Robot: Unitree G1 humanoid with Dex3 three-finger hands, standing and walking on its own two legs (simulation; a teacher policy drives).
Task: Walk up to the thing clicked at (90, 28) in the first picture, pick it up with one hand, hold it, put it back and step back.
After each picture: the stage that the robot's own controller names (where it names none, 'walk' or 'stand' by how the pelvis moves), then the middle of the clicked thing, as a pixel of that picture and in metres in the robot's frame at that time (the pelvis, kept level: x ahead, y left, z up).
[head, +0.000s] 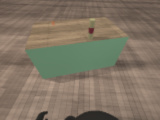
stand; (91, 29) +1.03 +0.02 +0.01
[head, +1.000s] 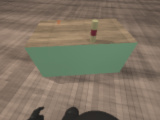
walk; (93, 31) +0.94 +0.02 +0.03
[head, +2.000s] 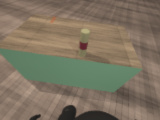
walk; (83, 44) +0.61 +0.11 +0.05
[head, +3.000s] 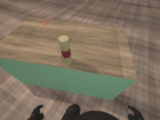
stand; (66, 51) +0.49 +0.22 +0.05
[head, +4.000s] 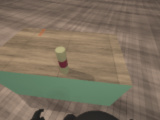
stand; (62, 61) +0.44 +0.22 +0.02
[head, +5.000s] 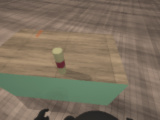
stand; (60, 62) +0.44 +0.24 +0.01
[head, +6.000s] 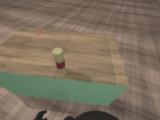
stand; (60, 62) +0.44 +0.24 +0.01
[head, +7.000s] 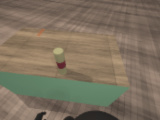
stand; (61, 62) +0.44 +0.24 +0.01
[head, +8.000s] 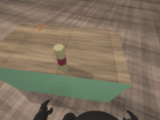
rise first; (61, 59) +0.45 +0.23 +0.01
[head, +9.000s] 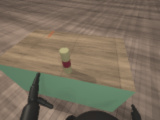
rise first; (66, 62) +0.45 +0.23 +0.02
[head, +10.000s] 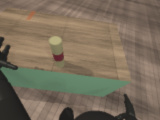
go down; (58, 54) +0.45 +0.21 +0.04
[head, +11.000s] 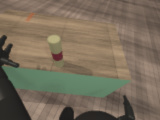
go down; (57, 53) +0.45 +0.21 +0.06
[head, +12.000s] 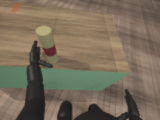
close in; (49, 48) +0.46 +0.23 +0.09
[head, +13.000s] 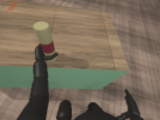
lift; (47, 45) +0.47 +0.23 +0.10
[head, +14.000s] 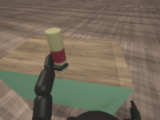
lift; (58, 53) +0.32 +0.19 +0.25
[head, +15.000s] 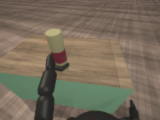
hold; (59, 54) +0.33 +0.18 +0.24
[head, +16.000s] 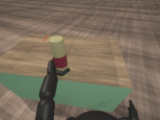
hold; (60, 59) +0.33 +0.18 +0.20
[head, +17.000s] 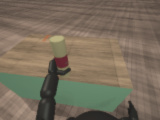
hold; (61, 59) +0.33 +0.17 +0.20
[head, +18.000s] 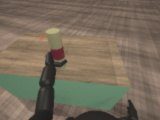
crouch; (57, 51) +0.38 +0.20 +0.21
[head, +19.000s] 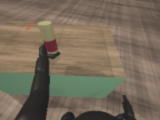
lower; (50, 44) +0.47 +0.23 +0.16
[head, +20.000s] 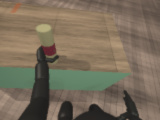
lower; (49, 47) +0.46 +0.23 +0.10
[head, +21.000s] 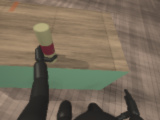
lower; (47, 46) +0.46 +0.23 +0.10
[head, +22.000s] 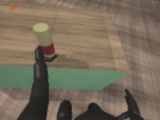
lower; (47, 46) +0.46 +0.23 +0.10
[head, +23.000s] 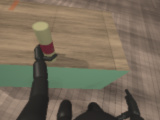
lower; (47, 45) +0.47 +0.23 +0.10
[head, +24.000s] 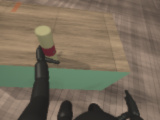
withdraw; (48, 48) +0.45 +0.23 +0.10
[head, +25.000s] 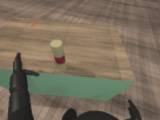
sink last; (59, 57) +0.43 +0.21 +0.07
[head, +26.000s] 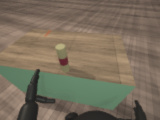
stand; (63, 59) +0.46 +0.24 +0.06
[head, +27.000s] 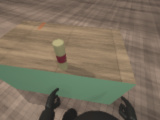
stand; (61, 56) +0.44 +0.23 +0.07
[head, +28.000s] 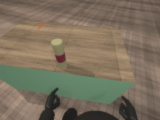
stand; (60, 56) +0.45 +0.23 +0.08
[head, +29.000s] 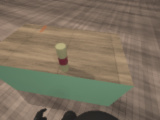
stand; (63, 59) +0.45 +0.22 +0.04
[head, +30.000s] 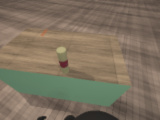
stand; (63, 61) +0.46 +0.22 +0.01
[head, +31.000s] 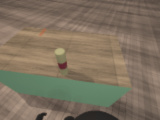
stand; (62, 63) +0.43 +0.22 +0.01
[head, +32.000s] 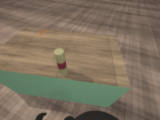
stand; (61, 63) +0.43 +0.23 +0.01
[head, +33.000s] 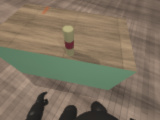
walk; (69, 42) +0.55 +0.18 +0.04
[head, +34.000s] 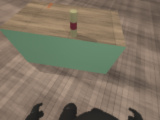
walk; (73, 24) +0.82 +0.22 +0.03
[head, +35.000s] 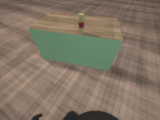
stand; (81, 24) +1.11 +0.19 +0.03
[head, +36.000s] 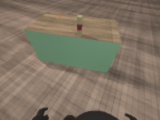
stand; (79, 26) +1.06 +0.19 +0.01
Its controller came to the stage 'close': yes
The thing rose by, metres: 0.21
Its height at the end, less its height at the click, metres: +0.00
